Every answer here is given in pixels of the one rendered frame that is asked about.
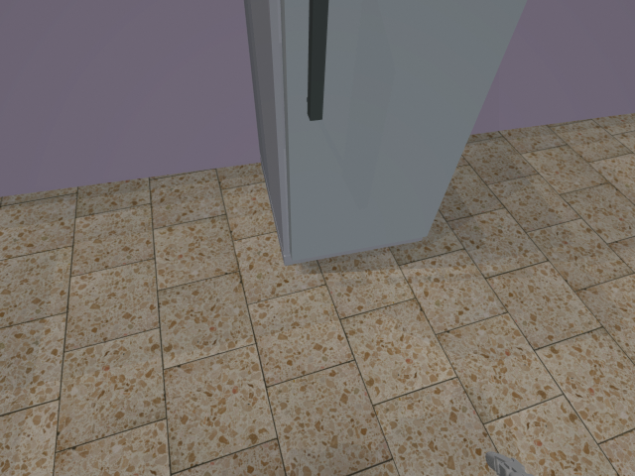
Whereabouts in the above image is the right robot hand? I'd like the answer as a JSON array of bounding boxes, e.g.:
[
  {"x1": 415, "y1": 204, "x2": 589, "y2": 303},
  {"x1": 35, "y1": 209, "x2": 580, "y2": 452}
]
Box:
[{"x1": 485, "y1": 451, "x2": 534, "y2": 476}]

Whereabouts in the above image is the fridge door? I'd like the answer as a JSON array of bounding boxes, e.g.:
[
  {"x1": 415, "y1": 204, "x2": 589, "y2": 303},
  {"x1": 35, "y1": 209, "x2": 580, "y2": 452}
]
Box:
[{"x1": 281, "y1": 0, "x2": 527, "y2": 261}]

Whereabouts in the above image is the handle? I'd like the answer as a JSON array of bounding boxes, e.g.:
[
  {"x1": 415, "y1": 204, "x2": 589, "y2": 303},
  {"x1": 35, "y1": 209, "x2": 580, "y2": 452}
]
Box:
[{"x1": 307, "y1": 0, "x2": 328, "y2": 121}]

